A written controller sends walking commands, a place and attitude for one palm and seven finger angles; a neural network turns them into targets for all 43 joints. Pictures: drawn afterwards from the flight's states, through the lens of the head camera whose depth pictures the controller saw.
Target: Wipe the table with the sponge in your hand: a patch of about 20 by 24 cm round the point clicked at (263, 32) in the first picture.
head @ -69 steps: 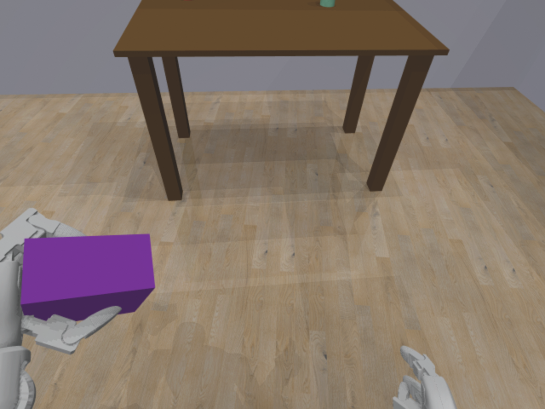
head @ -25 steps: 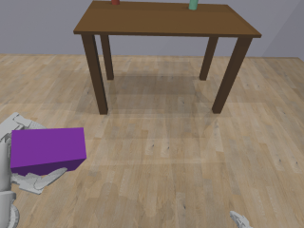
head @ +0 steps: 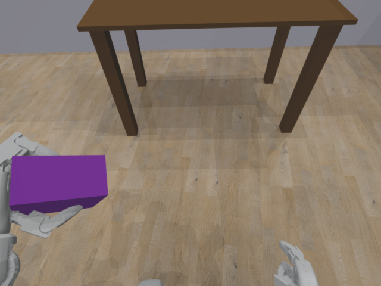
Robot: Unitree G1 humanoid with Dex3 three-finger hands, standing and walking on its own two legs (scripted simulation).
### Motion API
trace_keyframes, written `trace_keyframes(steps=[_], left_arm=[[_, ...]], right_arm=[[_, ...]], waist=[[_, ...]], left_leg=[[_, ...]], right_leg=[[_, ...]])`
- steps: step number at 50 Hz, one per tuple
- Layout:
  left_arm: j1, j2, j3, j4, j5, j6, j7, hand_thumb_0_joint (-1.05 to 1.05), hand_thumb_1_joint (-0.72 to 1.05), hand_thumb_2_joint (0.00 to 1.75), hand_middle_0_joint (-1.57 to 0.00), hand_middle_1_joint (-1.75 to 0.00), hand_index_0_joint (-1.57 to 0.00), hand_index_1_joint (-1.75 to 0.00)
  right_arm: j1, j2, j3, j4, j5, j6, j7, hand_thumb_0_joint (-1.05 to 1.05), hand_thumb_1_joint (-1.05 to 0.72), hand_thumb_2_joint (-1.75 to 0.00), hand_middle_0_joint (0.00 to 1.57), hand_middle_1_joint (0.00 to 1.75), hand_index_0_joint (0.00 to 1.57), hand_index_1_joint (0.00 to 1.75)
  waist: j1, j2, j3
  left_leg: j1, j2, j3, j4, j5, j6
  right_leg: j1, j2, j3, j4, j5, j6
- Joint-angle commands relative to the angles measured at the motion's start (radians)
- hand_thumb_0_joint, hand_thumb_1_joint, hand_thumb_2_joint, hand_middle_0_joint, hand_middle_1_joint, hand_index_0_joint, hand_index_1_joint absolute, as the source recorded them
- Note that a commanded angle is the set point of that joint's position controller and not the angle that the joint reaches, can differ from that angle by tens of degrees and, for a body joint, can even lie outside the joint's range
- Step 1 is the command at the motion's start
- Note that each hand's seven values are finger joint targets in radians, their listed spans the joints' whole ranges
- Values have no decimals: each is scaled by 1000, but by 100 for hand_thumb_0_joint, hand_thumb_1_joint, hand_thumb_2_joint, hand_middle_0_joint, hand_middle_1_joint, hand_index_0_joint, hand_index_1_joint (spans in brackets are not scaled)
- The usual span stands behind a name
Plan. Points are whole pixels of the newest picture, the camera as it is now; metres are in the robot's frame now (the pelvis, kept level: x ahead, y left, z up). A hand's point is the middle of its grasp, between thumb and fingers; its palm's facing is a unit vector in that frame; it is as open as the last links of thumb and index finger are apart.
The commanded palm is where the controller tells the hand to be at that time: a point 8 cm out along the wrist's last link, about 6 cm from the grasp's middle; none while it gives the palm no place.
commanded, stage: walk to a spot facing it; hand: left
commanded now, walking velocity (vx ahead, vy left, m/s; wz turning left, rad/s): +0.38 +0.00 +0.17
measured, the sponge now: (72, 185) +0.24 +0.20 +0.15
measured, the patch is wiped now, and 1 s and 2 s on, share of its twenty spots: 0.00 0.00 0.00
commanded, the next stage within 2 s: none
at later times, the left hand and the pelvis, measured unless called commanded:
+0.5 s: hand (74, 109) +0.37 +0.22 +0.20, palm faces +0.43 -0.79 -0.43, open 10.4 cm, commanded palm +0.30 +0.27 +0.20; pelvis +0.16 -0.02 +0.01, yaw +2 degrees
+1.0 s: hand (95, 71) +0.48 +0.22 +0.19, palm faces +0.56 -0.70 -0.45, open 10.4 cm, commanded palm +0.42 +0.26 +0.20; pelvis +0.31 -0.04 -0.01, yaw +11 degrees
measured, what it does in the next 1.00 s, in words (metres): walks ahead: left foot, then right foot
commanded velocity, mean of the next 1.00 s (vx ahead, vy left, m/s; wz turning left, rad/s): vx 0.35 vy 0.00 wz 0.31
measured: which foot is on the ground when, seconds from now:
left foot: up 0.00-0.26, down 0.28-0.62, up 0.64-0.96, down 0.98-1.00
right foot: down 0.00-0.28, up 0.30-0.58, down 0.60-0.98, up 1.00-1.00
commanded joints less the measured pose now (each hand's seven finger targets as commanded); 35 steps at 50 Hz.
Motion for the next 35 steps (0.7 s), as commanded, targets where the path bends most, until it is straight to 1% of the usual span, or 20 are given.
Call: trace_keyframes(steps=[1,3,5,9,12,13,14,15,16,17,19,21,25,28,29,30,31,32,33,35], left_arm=[[30,228,212,-291,-23,-90,23,0,10,130,-120,-160,-120,-160],[28,200,193,-295,-21,-99,27,0,10,130,-120,-160,-120,-160],[22,192,188,-296,-24,-98,37,0,10,130,-120,-160,-120,-160],[16,178,173,-298,-23,-91,62,0,10,130,-120,-160,-120,-160],[-21,163,141,-304,-21,-92,69,0,10,130,-120,-160,-120,-160],[-42,174,144,-315,-18,-103,70,0,10,130,-120,-160,-120,-160],[-42,162,148,-310,-24,-110,70,0,10,130,-120,-160,-120,-160],[-90,176,139,-293,-25,-120,64,0,10,130,-120,-160,-120,-160],[-92,224,158,-259,-21,-113,46,0,10,130,-120,-160,-120,-160],[-106,224,170,-284,-17,-111,39,0,10,130,-120,-160,-120,-160],[-44,185,159,-342,-19,-113,34,0,10,130,-120,-160,-120,-160],[0,175,165,-399,-22,-119,36,0,10,130,-120,-160,-120,-160],[32,130,146,-288,-34,-112,36,0,10,130,-120,-160,-120,-160],[-22,122,126,-202,-27,-90,32,0,10,130,-120,-160,-120,-160],[-59,128,119,-191,-23,-80,32,0,10,130,-120,-160,-120,-160],[-88,168,137,-182,-12,-73,35,0,10,130,-120,-160,-120,-160],[-71,216,168,-152,-15,-56,42,0,10,130,-120,-160,-120,-160],[-116,206,150,-156,-29,-56,38,0,10,130,-120,-160,-120,-160],[-107,211,154,-164,-30,-68,30,0,10,130,-120,-160,-120,-160],[-76,193,153,-192,-17,-91,24,0,10,130,-120,-160,-120,-160]], right_arm=[[-99,-97,-43,-162,2,-13,3,0,-90,-90,20,30,20,30],[-92,-97,-39,-166,-6,0,-1,0,-90,-90,20,30,20,30],[-76,-94,-44,-179,-6,3,-2,0,-90,-90,20,30,20,30],[-62,-83,-49,-207,-10,-17,-9,0,-90,-90,20,30,20,30],[-18,-96,-63,-209,-8,-25,-25,0,-90,-90,20,30,20,30],[-9,-117,-74,-213,-5,-26,-28,0,-90,-90,20,30,20,30],[-18,-138,-78,-210,-6,-26,-24,0,-90,-90,20,30,20,30],[-32,-133,-67,-215,0,-30,-9,0,-90,-90,20,30,20,30],[-53,-131,-66,-198,0,-38,-6,0,-90,-90,20,30,20,30],[-65,-124,-73,-187,6,-39,-2,0,-90,-90,20,30,20,30],[-61,-113,-72,-182,8,-49,4,0,-90,-90,20,30,20,30],[-58,-117,-70,-182,6,-69,9,0,-90,-90,20,30,20,30],[-39,-107,-58,-168,2,-85,-3,0,-90,-90,20,30,20,30],[-31,-101,-54,-160,4,-73,-20,0,-90,-90,20,30,20,30],[-28,-92,-52,-157,7,-67,-23,0,-90,-90,20,30,20,30],[-20,-70,-48,-159,8,-59,-22,0,-90,-90,20,30,20,30],[-63,-64,-35,-175,4,-58,-20,0,-90,-90,20,30,20,30],[-89,-101,-47,-163,1,-67,-16,0,-90,-90,20,30,20,30],[-83,-97,-44,-150,4,-61,-15,0,-90,-90,20,30,20,30],[-90,-97,-34,-131,2,-36,-10,0,-90,-90,20,30,20,30]], waist=[[22,-129,-160],[6,-144,-133],[11,-178,-141],[41,-188,-168],[0,-103,-226],[-18,0,-259],[-14,209,-290],[-6,263,-256],[-3,222,-205],[-4,185,-173],[15,168,-140],[24,215,-166],[17,215,-157],[22,136,-158],[23,43,-164],[28,-185,-175],[60,-405,-157],[44,-356,-151],[35,-290,-116],[30,-194,-97]], left_leg=[[-373,35,-42,261,54,-20],[-299,55,-7,104,105,-24],[-192,46,68,-121,139,-15],[-49,-26,196,-394,182,3],[224,-77,241,-580,294,19],[386,-11,119,-603,307,62],[511,216,-242,-665,418,178],[478,352,-497,-737,434,271],[400,386,-547,-768,278,296],[347,387,-506,-775,164,307],[221,308,-306,-792,64,250],[143,234,-150,-801,58,190],[61,198,-14,-783,1,151],[38,148,41,-616,-35,104],[-1,106,76,-472,-35,80],[-152,19,145,-194,-42,48],[-383,-81,108,94,-145,20],[-409,-38,-17,217,-62,11],[-428,-12,-34,288,-5,-2],[-411,12,-15,274,54,-20]], right_leg=[[311,-344,438,-354,146,-151],[226,-307,278,-360,237,-123],[203,-279,194,-346,280,-109],[256,-253,161,-286,347,-100],[199,-181,74,-27,428,-32],[72,-148,56,158,374,7],[-126,-22,33,400,-18,59],[-256,24,126,560,-325,56],[-318,-24,207,625,-301,56],[-362,-64,233,641,-273,64],[-323,-88,196,556,-186,69],[-201,-74,128,410,-103,72],[1,-20,16,120,-71,91],[144,27,-40,-93,-31,98],[196,-5,22,-179,-58,80],[286,-177,291,-300,-121,0],[386,-384,661,-400,-4,-123],[367,-424,705,-421,9,-135],[358,-419,647,-398,88,-147],[346,-351,363,-341,337,-110]])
